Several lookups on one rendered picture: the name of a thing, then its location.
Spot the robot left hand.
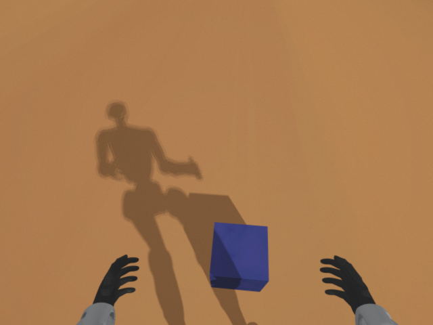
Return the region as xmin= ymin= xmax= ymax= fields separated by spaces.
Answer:
xmin=93 ymin=255 xmax=139 ymax=306

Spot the robot right hand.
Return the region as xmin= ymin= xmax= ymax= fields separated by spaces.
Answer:
xmin=320 ymin=255 xmax=375 ymax=314

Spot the carton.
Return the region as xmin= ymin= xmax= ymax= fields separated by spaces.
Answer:
xmin=210 ymin=222 xmax=269 ymax=292

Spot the right robot forearm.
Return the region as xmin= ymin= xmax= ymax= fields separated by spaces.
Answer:
xmin=355 ymin=303 xmax=398 ymax=325

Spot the left robot forearm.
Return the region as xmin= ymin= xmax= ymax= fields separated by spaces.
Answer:
xmin=76 ymin=303 xmax=116 ymax=325

